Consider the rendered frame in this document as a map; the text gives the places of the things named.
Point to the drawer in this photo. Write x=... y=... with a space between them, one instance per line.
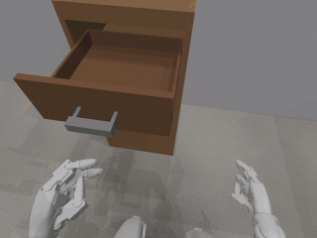
x=135 y=75

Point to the cabinet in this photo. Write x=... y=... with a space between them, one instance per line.
x=164 y=18

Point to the left robot hand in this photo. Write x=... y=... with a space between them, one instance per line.
x=52 y=198

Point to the handle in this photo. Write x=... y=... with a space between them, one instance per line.
x=77 y=124

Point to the right robot forearm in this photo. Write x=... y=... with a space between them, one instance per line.
x=266 y=225

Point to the left robot thigh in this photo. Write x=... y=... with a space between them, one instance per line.
x=132 y=228

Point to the right robot hand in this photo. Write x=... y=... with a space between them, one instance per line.
x=255 y=199

